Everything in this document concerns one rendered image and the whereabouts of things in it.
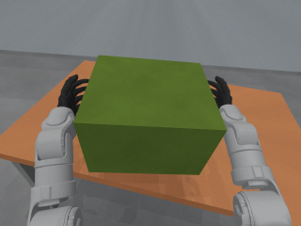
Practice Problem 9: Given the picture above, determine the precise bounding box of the left robot hand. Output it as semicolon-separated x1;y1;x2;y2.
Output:
57;74;89;116

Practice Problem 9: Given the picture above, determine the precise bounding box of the carton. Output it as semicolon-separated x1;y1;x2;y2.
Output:
73;55;228;175

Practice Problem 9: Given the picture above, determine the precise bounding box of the robot right upper arm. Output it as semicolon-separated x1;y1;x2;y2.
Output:
232;190;291;226

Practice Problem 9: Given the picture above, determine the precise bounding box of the right robot hand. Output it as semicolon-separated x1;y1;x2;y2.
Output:
207;76;232;109

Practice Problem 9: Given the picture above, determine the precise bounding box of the table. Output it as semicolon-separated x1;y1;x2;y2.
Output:
0;60;301;226

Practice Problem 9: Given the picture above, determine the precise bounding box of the robot left upper arm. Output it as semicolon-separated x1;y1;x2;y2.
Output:
29;205;84;226

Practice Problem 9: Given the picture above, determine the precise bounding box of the right robot forearm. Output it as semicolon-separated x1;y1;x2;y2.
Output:
219;105;292;226

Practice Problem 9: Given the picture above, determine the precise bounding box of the left robot forearm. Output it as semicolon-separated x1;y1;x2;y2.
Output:
26;106;76;226

